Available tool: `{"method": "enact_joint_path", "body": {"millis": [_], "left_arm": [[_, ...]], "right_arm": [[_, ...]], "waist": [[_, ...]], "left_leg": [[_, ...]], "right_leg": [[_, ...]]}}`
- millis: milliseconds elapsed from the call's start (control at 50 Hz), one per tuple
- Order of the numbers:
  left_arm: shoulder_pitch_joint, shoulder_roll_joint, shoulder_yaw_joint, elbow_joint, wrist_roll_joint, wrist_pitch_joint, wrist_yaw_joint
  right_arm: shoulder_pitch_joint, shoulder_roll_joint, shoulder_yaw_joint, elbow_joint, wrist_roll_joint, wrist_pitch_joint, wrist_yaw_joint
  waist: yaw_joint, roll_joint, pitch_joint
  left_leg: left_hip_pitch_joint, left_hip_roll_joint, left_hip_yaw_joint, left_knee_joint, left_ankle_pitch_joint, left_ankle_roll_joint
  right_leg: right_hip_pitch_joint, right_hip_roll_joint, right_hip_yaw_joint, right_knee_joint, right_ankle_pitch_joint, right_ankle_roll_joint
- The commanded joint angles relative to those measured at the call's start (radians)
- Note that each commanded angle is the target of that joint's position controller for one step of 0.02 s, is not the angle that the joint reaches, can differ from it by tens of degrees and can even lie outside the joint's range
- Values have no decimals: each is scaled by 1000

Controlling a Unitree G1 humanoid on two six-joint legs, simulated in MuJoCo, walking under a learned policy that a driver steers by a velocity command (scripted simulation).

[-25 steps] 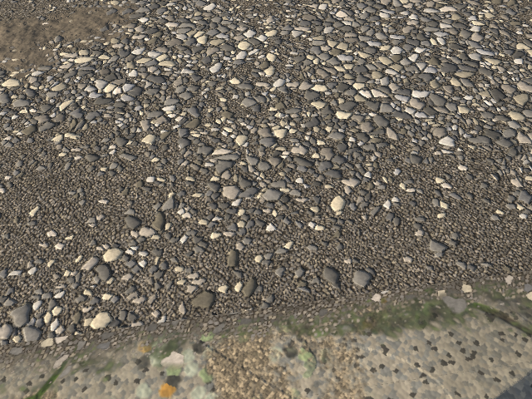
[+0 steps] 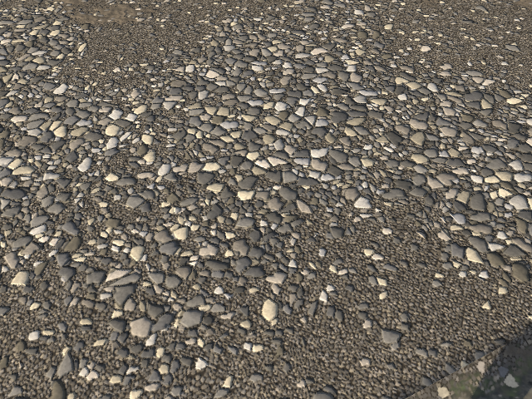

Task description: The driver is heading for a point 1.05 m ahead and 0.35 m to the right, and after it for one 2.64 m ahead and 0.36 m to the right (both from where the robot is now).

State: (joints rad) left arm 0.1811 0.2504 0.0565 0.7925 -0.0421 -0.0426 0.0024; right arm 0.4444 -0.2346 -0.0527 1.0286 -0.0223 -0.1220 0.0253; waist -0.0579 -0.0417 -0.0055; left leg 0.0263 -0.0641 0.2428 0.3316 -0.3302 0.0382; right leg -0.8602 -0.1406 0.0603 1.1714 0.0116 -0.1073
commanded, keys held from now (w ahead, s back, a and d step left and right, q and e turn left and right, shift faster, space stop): w+e+shift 0.74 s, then w+shift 0.26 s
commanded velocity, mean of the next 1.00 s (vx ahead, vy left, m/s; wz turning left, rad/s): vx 1.00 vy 0.00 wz -0.83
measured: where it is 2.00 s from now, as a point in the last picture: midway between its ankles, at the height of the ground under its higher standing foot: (467, 165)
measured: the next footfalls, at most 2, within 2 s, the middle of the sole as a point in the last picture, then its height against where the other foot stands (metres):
right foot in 0.18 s outside the picture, level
left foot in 0.64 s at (267, 342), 0.10 m lower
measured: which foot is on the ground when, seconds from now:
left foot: down 0.00-0.20, up 0.22-0.62, down 0.64-1.00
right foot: up 0.00-0.16, down 0.18-0.64, up 0.66-1.00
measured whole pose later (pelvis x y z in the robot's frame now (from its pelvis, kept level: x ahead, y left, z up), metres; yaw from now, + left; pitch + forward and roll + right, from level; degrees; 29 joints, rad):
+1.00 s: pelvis +0.81 -0.18 -0.12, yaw -49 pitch +2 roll +2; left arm 0.01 0.21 0.04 0.56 -0.03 -0.08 -0.05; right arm 0.60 -0.20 -0.04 0.97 0.00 -0.11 -0.01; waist -0.11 -0.03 0.00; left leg 0.19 -0.03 0.17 0.23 -0.39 0.00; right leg -0.83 -0.02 0.02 0.84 -0.02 -0.13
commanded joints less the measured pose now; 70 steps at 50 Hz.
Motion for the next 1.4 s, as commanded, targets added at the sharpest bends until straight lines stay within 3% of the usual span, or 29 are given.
{"method": "enact_joint_path", "body": {"millis": [20, 100, 160, 200, 220, 240, 260, 300, 340, 420, 580, 640, 660, 680, 700, 720, 740, 820, 920, 1000, 1020, 1080, 1100, 1120, 1160, 1180, 1220, 1280, 1400], "left_arm": [[-4, 9, -5, -53, 9, -9, -23], [-183, 26, -2, -151, 5, -50, -90], [178, 161, 64, -88, -13, -26, -91], [593, 278, 125, 25, -10, 11, -49], [476, 230, 99, 36, 20, 3, -53], [331, 157, 54, -44, 46, -35, -61], [322, 84, 40, -62, 41, -56, -67], [172, 130, 51, -109, 29, -83, -73], [62, 131, 43, -158, 21, -82, -43], [124, 106, 37, -122, 5, -47, 33], [206, 69, 38, -91, -8, -3, 58], [150, -14, 2, -116, 24, -9, 7], [280, -118, -27, -130, 10, -29, -1], [402, -52, -30, -181, -85, -49, 11], [230, 27, -19, -186, -79, -49, 29], [23, 111, 8, -206, -36, -41, 35], [-22, 98, 10, -223, -4, -31, 29], [-20, 6, 2, -257, -4, -12, -10], [-158, -25, -17, -283, 15, -31, -31], [-337, -12, -14, -341, 10, -64, -77], [-326, 25, 5, -341, 7, -59, -76], [219, 159, 70, -198, -1, -34, -64], [352, 186, 72, -119, 14, -23, -39], [303, 233, 66, -140, 51, -43, -34], [274, 111, 48, -90, 58, -61, -34], [183, 73, 38, -78, 56, -75, -41], [102, -28, 14, -60, 68, -94, -50], [102, 7, 27, -16, 41, -101, -41], [165, 52, 16, 20, 63, -114, 8]], "right_arm": [[-122, -95, -1, -96, -6, -28, -29], [-62, -187, -12, -105, 0, -17, -60], [-176, -284, -42, -170, 1, 16, -88], [-359, -248, -40, -233, 46, 7, -52], [-285, -14, 12, -296, 46, -40, -18], [-225, 6, 36, -381, 72, -90, -2], [-364, -98, 15, -418, 72, -108, -1], [-286, -114, 5, -413, 59, -85, -8], [-257, -133, -10, -394, 35, -31, -16], [-406, -66, -1, -456, -19, -6, -2], [-466, -134, -58, -486, 72, -37, 12], [13, -167, -92, -347, 54, -54, 16], [106, -202, -90, -337, 15, -44, 22], [82, -327, -117, -317, 19, -43, 28], [29, -227, -105, -330, 21, -28, 15], [-9, -104, -64, -327, 7, -23, -8], [-35, -79, -47, -301, 0, -29, -14], [-101, -21, -13, -218, 18, -32, -13], [31, -98, -22, -162, 22, -13, -36], [129, -143, -11, -114, 24, 7, -49], [150, -138, -1, -111, 13, 9, -55], [-66, -267, -31, -148, 6, 36, -79], [-51, -167, -15, -179, 4, 40, -71], [164, 17, 39, -189, 39, 5, -39], [-63, -90, 1, -259, 123, -28, -34], [-113, -67, 3, -265, 113, -20, -36], [-37, -60, -6, -229, 89, 23, -29], [-39, -37, -5, -235, 85, 62, -14], [-333, -51, 6, -349, 60, 43, 6]], "waist": [[58, 23, 181], [22, 10, 175], [241, 185, -29], [456, 78, -107], [249, -363, 14], [114, -398, -111], [142, -125, -67], [3, 141, -19], [-47, 194, 13], [34, 62, 22], [131, -88, 45], [-91, 34, -181], [-40, 377, -232], [40, 626, -282], [-26, 372, -198], [-66, 95, -54], [-50, 21, 22], [59, 168, 134], [22, 11, 122], [3, 97, 119], [30, 162, 66], [377, 274, -89], [333, 115, -189], [157, -197, -373], [180, 17, -135], [122, 108, -2], [36, 14, 35], [14, -14, 62], [87, 23, 168]], "left_leg": [[-209, 257, -41, -222, 360, 34], [-50, 258, 55, -172, 671, -33], [-32, 304, 70, 231, 1512, -26], [-353, 192, 22, 1016, 1052, -4], [-783, -30, -108, 1436, -194, -23], [-953, -39, -350, 1449, -238, 31], [-878, 2, -395, 1279, -118, 94], [-754, 74, -430, 1053, -34, 68], [-608, 120, -422, 847, -57, 0], [-401, 72, -339, 423, 469, -51], [-404, 147, -440, -34, 536, -68], [296, 216, -428, 230, 381, -78], [482, 316, -653, 342, 417, -56], [566, 577, -1096, 126, 45, 138], [434, 568, -1157, -42, -453, 182], [262, 516, -971, -69, -339, 159], [96, 479, -868, -51, -147, 141], [-283, 250, -416, -129, 242, 46], [-49, 273, -278, -158, 656, 42], [23, 289, -154, -146, 1088, 26], [67, 288, -152, -70, 1468, 32], [92, 295, -65, 467, 1568, 54], [-307, 202, -130, 855, 628, 53], [-639, 44, -343, 1175, -176, 56], [-777, 98, -426, 1140, -61, 85], [-778, 150, -418, 1056, 23, 72], [-668, 220, -419, 997, 138, 51], [-694, 259, -398, 999, 194, 20], [-770, 165, -242, 628, 527, 26]], "right_leg": [[40, -6, -18, -135, 172, -6], [146, 67, -185, -467, 235, -33], [557, 186, -261, -268, 4, -83], [1045, 161, -128, -413, -88, -185], [1119, 102, 149, -533, -220, -298], [1116, -43, 663, -771, -511, -415], [987, -52, 726, -931, -540, -324], [714, -57, 694, -898, -500, -306], [498, 29, 530, -868, -391, -264], [268, 203, 278, -729, -314, -187], [642, 165, 437, -410, -477, -105], [268, 245, 282, 212, -607, -30], [-62, 302, 253, 639, -772, -7], [-323, 221, 174, 798, -624, 25], [-386, 135, 118, 773, -444, 28], [-341, 95, 91, 661, -327, 12], [-261, 52, 106, 624, -276, 15], [19, 42, 110, 204, -159, 24], [-57, 118, 16, -161, -26, -7], [175, 194, -189, -447, -28, -44], [273, 256, -230, -412, -61, -57], [685, 237, -145, -677, 12, -127], [1144, 58, 128, -598, -22, -135], [1428, -196, 616, -644, -198, -265], [1151, -153, 529, -873, -398, -192], [966, -120, 399, -920, -323, -152], [768, -49, 179, -927, -134, -70], [655, -33, 22, -971, 21, 10], [663, 45, -220, -1032, 296, 102]]}}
